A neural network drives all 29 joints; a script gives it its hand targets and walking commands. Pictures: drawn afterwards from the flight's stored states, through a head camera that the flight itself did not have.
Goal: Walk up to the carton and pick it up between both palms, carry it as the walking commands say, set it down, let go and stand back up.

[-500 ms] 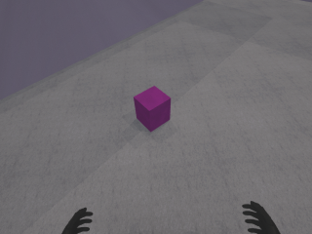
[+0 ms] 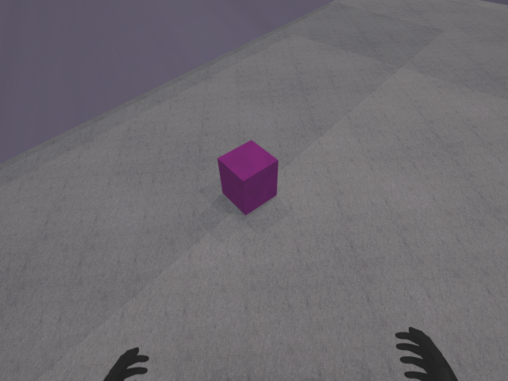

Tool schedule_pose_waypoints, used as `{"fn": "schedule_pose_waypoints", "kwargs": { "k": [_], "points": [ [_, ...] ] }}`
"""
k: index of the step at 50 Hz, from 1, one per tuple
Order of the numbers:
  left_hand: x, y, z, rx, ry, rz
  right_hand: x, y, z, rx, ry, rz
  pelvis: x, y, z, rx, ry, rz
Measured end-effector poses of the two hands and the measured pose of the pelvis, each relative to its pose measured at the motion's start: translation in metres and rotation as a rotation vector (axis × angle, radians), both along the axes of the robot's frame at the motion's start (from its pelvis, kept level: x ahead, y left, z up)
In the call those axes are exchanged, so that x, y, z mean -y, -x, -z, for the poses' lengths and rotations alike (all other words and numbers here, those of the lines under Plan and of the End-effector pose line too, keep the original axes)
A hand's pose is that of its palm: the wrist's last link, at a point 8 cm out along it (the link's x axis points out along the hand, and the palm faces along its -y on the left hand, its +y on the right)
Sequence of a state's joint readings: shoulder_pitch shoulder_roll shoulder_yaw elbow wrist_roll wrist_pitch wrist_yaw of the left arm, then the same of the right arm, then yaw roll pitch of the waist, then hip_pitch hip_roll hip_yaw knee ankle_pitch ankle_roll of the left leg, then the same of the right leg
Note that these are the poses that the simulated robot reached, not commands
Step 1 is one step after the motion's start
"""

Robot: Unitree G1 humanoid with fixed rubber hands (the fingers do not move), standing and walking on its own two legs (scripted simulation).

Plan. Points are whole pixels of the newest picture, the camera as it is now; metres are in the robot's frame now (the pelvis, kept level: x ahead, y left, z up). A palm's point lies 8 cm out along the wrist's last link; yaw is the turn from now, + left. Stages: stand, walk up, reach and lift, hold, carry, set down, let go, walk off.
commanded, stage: stand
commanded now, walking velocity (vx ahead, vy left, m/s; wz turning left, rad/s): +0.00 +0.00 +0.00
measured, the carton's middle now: (248, 177) +1.13 +0.10 -0.63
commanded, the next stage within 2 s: walk up in 0.16 s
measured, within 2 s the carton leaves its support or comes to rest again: neither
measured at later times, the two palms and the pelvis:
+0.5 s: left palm out of the picture +0.11 +0.27 -0.09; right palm out of the picture +0.13 -0.28 -0.08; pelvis +0.00 -0.01 +0.00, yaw +0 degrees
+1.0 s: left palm out of the picture +0.14 +0.31 -0.09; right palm (441, 346) +0.21 -0.27 -0.08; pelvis +0.09 +0.02 +0.00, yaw +2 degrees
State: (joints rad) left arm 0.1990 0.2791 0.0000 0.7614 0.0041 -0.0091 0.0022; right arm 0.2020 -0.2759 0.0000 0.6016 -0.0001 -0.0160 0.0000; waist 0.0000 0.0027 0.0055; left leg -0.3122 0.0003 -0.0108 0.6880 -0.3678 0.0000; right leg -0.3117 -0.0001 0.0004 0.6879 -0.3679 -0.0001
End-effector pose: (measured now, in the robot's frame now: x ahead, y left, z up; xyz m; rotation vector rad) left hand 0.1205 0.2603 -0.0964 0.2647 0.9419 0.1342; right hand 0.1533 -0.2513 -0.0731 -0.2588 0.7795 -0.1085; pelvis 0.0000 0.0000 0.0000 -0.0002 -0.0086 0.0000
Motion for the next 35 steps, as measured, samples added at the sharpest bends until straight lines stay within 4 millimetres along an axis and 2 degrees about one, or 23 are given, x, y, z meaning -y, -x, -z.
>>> {"fn": "schedule_pose_waypoints", "kwargs": {
  "k": [19,22,27,31,35],
  "points": [
    [-0.002,0.014,0.002,-0.015,0.002,-0.001,0.004,0.008,-0.002,0.014,0.007,-0.005,0.0,0.007,0.0,0.01,0.0,0.0],
    [-0.006,0.013,0.0,-0.017,-0.003,0.015,0.011,0.015,0.0,0.0,0.014,-0.016,0.002,0.005,0.0,0.006,-0.003,0.0],
    [-0.009,0.007,-0.011,-0.007,-0.046,0.023,0.037,0.027,0.011,-0.09,0.037,-0.027,0.012,-0.008,0.0,-0.007,-0.003,-0.015],
    [-0.016,0.024,-0.019,-0.056,-0.074,0.005,0.043,0.01,0.006,-0.095,0.044,-0.035,0.013,-0.025,-0.007,0.007,-0.013,-0.019],
    [-0.03,0.045,-0.024,-0.128,-0.094,-0.039,0.037,-0.014,0.0,-0.092,0.047,-0.064,0.006,-0.043,-0.013,0.029,-0.021,-0.029]
  ]
}}
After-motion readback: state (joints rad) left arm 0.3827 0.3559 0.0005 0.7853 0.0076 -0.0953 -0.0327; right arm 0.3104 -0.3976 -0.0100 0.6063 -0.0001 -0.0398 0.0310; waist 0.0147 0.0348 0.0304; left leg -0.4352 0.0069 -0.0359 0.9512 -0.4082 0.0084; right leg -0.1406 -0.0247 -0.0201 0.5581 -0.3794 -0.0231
